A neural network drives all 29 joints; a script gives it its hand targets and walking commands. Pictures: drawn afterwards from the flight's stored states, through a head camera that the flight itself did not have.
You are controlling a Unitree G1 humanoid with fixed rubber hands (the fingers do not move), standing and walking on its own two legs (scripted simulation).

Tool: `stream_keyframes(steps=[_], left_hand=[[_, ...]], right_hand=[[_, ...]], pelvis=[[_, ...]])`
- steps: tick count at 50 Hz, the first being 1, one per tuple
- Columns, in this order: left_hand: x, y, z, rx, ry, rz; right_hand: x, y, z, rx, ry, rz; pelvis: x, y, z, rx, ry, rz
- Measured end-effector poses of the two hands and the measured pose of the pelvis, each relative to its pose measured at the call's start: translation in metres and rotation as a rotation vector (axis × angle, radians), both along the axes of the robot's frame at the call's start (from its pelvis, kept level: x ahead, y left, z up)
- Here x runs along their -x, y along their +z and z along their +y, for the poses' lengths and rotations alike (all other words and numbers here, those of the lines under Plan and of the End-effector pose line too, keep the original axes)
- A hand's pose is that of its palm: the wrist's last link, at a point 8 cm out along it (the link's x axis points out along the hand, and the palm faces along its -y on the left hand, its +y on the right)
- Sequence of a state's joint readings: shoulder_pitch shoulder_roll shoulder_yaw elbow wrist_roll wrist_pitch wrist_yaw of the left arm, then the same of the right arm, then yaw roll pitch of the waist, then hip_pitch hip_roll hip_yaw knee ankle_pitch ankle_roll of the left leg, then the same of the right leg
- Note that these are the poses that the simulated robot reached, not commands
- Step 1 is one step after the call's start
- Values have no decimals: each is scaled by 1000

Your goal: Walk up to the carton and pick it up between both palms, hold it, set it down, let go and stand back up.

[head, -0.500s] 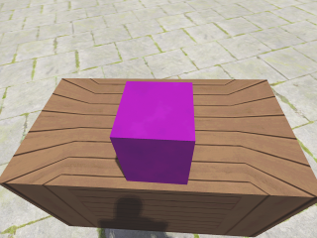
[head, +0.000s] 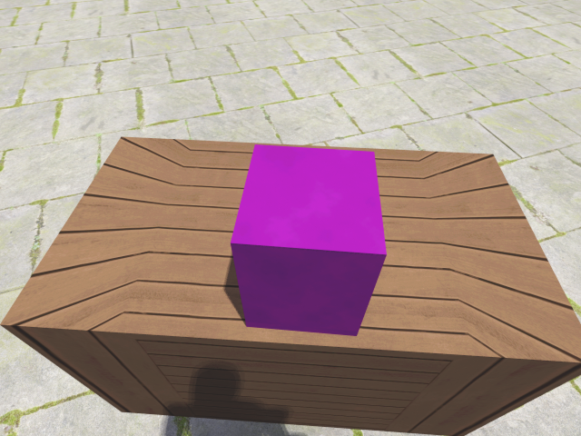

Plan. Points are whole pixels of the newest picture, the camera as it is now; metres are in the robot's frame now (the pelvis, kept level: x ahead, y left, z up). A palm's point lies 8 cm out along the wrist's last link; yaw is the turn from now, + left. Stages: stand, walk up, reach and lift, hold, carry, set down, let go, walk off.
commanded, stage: walk up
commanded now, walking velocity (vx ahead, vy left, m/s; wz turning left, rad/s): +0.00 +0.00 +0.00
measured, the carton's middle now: (307, 243) +0.44 +0.01 -0.01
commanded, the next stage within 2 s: stand in 0.56 s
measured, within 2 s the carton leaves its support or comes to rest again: neither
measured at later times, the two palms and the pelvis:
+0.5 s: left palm out of the picture -0.01 +0.25 -0.15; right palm out of the picture -0.02 -0.16 -0.14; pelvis +0.01 +0.04 +0.01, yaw -1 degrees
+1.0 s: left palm out of the picture +0.00 +0.25 -0.15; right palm out of the picture +0.00 -0.16 -0.14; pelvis +0.03 +0.05 +0.01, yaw -1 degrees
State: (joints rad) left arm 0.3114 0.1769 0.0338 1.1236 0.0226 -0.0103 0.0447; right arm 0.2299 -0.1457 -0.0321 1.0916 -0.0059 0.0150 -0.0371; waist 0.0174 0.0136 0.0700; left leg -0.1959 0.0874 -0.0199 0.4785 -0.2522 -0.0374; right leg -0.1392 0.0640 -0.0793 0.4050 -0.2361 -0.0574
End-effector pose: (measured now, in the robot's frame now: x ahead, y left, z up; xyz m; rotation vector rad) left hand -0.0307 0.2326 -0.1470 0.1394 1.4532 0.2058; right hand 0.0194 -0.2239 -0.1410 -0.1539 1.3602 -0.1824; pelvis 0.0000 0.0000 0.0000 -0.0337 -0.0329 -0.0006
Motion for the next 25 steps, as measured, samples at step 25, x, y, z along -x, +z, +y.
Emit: stream_keyframes(steps=[25], left_hand=[[-24, 2, 22, 54, -24, 3]], right_hand=[[39, 3, 61, -47, -53, 80]], pelvis=[[-11, 7, 43, -29, -17, 8]])
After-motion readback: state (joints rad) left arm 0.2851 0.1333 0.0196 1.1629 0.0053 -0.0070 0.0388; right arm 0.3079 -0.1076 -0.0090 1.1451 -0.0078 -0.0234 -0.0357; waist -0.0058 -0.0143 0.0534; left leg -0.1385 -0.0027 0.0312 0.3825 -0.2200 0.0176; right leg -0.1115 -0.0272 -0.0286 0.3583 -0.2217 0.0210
